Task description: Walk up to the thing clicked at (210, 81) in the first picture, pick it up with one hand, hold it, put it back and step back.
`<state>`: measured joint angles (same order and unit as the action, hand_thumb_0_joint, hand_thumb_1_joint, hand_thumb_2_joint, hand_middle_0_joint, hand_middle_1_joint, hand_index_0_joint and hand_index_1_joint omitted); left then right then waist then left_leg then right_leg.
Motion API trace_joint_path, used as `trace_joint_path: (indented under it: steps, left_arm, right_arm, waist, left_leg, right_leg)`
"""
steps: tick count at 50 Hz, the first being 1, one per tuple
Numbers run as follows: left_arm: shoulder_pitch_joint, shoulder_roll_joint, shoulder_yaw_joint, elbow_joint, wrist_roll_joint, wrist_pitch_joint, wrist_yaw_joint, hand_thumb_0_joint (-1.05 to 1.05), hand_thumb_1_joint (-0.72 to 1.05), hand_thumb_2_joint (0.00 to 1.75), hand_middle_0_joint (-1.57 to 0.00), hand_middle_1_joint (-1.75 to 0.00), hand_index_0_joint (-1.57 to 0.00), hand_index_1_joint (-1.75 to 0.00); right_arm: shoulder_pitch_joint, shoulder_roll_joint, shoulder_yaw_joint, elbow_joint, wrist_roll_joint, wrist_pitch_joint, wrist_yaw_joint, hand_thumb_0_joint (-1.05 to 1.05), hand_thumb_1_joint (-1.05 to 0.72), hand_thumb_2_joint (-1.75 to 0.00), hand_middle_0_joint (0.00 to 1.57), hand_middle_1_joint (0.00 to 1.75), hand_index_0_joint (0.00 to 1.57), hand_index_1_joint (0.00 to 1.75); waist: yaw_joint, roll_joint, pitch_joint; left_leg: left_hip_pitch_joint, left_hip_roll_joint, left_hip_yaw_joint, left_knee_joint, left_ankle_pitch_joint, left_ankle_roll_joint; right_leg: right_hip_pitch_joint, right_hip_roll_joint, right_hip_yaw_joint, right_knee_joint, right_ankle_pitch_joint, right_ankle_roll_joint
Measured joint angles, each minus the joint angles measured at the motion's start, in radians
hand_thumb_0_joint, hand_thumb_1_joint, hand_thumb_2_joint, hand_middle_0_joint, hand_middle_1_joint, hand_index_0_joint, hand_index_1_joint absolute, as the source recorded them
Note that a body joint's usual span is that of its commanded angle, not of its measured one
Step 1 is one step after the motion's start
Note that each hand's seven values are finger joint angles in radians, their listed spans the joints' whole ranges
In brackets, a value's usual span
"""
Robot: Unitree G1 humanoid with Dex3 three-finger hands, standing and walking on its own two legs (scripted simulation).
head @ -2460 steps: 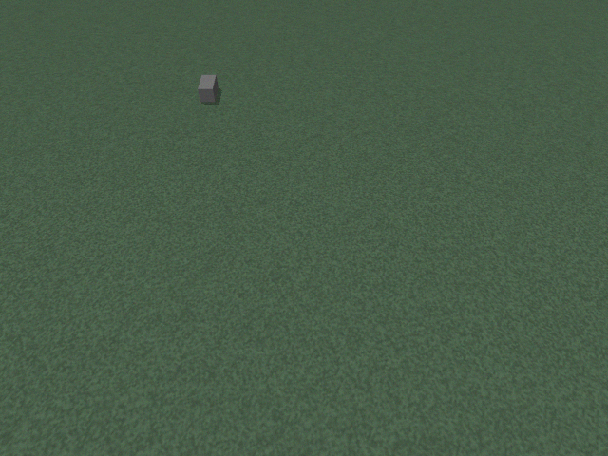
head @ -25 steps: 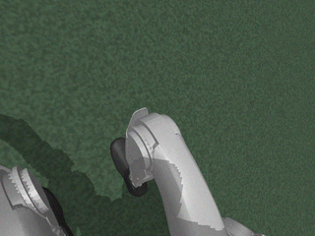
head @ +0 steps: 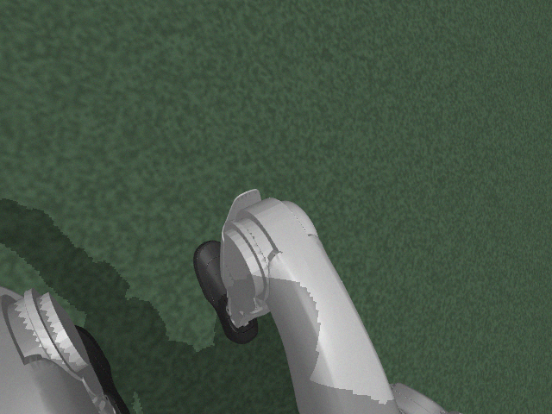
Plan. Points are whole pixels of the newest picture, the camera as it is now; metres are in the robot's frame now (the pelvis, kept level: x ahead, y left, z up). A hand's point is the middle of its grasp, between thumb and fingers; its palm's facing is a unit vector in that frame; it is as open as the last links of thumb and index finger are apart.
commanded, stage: withdraw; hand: left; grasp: from above
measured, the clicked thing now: out of the picture +0.45 +0.33 -0.29
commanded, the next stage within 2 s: home in 0.76 s
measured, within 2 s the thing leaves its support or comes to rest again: neither
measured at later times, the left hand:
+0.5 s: hand out of the picture +0.46 +0.35 -0.10, palm faces -0.24 -0.38 -0.90, open 13.9 cm
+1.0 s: hand out of the picture +0.40 +0.33 -0.17, palm faces -0.51 -0.20 -0.84, open 13.1 cm
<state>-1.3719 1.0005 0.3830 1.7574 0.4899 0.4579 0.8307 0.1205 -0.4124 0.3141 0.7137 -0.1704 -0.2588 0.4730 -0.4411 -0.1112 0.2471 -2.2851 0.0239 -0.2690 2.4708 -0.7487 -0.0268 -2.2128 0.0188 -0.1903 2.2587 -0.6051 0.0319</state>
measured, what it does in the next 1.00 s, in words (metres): stands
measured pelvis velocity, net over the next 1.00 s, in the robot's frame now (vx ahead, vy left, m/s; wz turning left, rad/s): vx -0.01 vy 0.00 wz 0.11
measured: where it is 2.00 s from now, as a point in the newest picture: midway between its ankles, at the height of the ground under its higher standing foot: (172, 353)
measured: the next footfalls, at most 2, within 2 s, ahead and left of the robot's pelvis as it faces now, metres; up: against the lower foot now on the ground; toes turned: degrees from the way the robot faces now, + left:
none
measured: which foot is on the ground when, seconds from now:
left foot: down 0.00-1.00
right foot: down 0.00-1.00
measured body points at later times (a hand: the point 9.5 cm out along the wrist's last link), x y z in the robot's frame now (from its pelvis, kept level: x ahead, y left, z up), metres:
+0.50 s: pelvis +0.00 +0.00 +0.02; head +0.23 +0.07 +0.40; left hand +0.47 +0.36 -0.05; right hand +0.05 -0.26 -0.09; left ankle +0.06 +0.13 -0.30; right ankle +0.13 -0.11 -0.30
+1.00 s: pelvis -0.01 +0.00 +0.01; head +0.24 +0.08 +0.38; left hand +0.42 +0.34 -0.12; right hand +0.04 -0.28 -0.08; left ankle +0.06 +0.13 -0.30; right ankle +0.13 -0.11 -0.30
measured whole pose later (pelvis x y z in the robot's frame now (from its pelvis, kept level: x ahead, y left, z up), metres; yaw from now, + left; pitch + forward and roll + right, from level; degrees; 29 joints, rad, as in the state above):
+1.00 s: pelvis -0.01 +0.00 +0.01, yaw +7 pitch +32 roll -8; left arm -0.86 0.70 0.09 1.23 1.11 -0.14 0.21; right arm 0.23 -0.33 0.06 0.71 -0.12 -0.07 0.14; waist -0.23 0.00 0.05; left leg -2.27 0.01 -0.14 2.38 -0.67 0.00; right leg -2.22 -0.01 -0.08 2.25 -0.59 0.02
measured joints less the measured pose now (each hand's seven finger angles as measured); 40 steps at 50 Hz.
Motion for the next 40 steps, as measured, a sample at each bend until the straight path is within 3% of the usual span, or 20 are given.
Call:
trace_joint_path:
  steps: [5, 9, 14, 19, 22, 26, 31, 35, 40]
  left_arm:
    - [-0.001, -0.025, 0.019, -0.086, 0.040, 0.023, -0.038, 0.00, -0.45, 0.93, -0.18, -0.93, -0.18, -0.94]
    - [0.033, -0.079, 0.005, -0.207, 0.098, 0.049, -0.104, 0.00, -0.50, 0.96, -0.15, -0.96, -0.15, -0.97]
    - [0.105, -0.175, -0.122, -0.264, 0.170, 0.077, -0.233, 0.00, -0.53, 0.97, -0.13, -0.97, -0.13, -0.98]
    - [0.145, -0.262, -0.234, -0.254, 0.208, 0.074, -0.354, 0.00, -0.51, 0.97, -0.12, -0.98, -0.13, -0.99]
    - [0.141, -0.293, -0.270, -0.220, 0.247, 0.037, -0.420, 0.00, -0.50, 0.97, -0.11, -1.00, -0.12, -1.00]
    - [0.132, -0.316, -0.298, -0.201, 0.347, -0.042, -0.481, 0.00, -0.50, 0.98, -0.10, -1.02, -0.11, -1.01]
    - [0.096, -0.277, -0.306, -0.138, 0.457, -0.151, -0.516, 0.00, -0.50, 0.99, -0.10, -1.03, -0.11, -1.02]
    - [0.117, -0.255, -0.298, -0.150, 0.502, -0.228, -0.547, 0.00, -0.50, 0.98, -0.10, -1.02, -0.12, -1.01]
    - [0.226, -0.265, -0.296, -0.235, 0.538, -0.325, -0.586, 0.00, -0.48, 0.97, -0.12, -1.00, -0.13, -0.99]
  right_arm:
    - [0.018, 0.012, -0.023, 0.007, 0.010, 0.009, -0.003, 0.00, -0.94, -0.91, 0.19, 0.30, 0.20, 0.30]
    - [0.052, 0.028, -0.078, 0.016, 0.038, 0.030, -0.010, 0.00, -0.94, -0.91, 0.19, 0.30, 0.20, 0.30]
    - [0.073, 0.046, -0.153, 0.075, 0.070, 0.054, -0.030, 0.00, -0.94, -0.91, 0.19, 0.30, 0.20, 0.30]
    - [0.061, 0.075, -0.196, 0.122, 0.083, 0.054, -0.070, 0.00, -0.94, -0.91, 0.19, 0.29, 0.20, 0.30]
    - [0.047, 0.090, -0.201, 0.134, 0.084, 0.052, -0.102, 0.00, -0.93, -0.91, 0.19, 0.29, 0.20, 0.30]
    - [0.045, 0.098, -0.199, 0.117, 0.083, 0.057, -0.150, 0.00, -0.93, -0.90, 0.19, 0.29, 0.20, 0.30]
    - [0.044, 0.087, -0.182, 0.070, 0.071, 0.062, -0.204, 0.00, -0.92, -0.90, 0.19, 0.29, 0.20, 0.30]
    - [0.069, 0.074, -0.182, 0.035, 0.068, 0.073, -0.238, 0.00, -0.92, -0.90, 0.19, 0.29, 0.20, 0.30]
    - [0.110, 0.069, -0.192, 0.009, 0.069, 0.115, -0.269, 0.00, -0.92, -0.90, 0.19, 0.29, 0.20, 0.30]
  waist:
    - [0.014, 0.014, -0.031]
    - [0.044, 0.053, -0.100]
    - [0.104, 0.125, -0.209]
    - [0.146, 0.147, -0.269]
    - [0.148, 0.149, -0.283]
    - [0.141, 0.150, -0.292]
    - [0.112, 0.153, -0.271]
    - [0.111, 0.157, -0.245]
    - [0.140, 0.159, -0.223]
  left_leg:
    - [-0.009, 0.001, 0.007, -0.013, 0.005, 0.000]
    - [-0.024, 0.004, 0.022, -0.031, 0.007, 0.002]
    - [-0.027, 0.004, 0.062, -0.051, 0.001, 0.014]
    - [0.006, 0.004, 0.110, -0.073, 0.006, 0.023]
    - [0.025, -0.001, 0.125, -0.090, 0.017, 0.021]
    - [0.043, -0.007, 0.138, -0.111, 0.030, 0.014]
    - [0.056, -0.004, 0.143, -0.121, 0.040, 0.013]
    - [0.057, -0.001, 0.143, -0.121, 0.044, 0.013]
    - [0.057, 0.001, 0.141, -0.123, 0.049, 0.016]
  right_leg:
    - [-0.011, -0.001, 0.005, -0.009, 0.002, -0.001]
    - [-0.031, -0.002, 0.016, -0.018, 0.000, -0.004]
    - [-0.043, -0.009, 0.048, -0.015, -0.017, 0.000]
    - [-0.028, -0.015, 0.090, -0.007, -0.025, 0.001]
    - [-0.015, -0.022, 0.102, -0.009, -0.024, -0.004]
    - [-0.004, -0.029, 0.112, -0.014, -0.020, -0.013]
    - [0.001, -0.027, 0.117, -0.017, -0.011, -0.015]
    - [0.000, -0.023, 0.117, -0.019, -0.003, -0.015]
    - [0.003, -0.021, 0.116, -0.025, 0.004, -0.013]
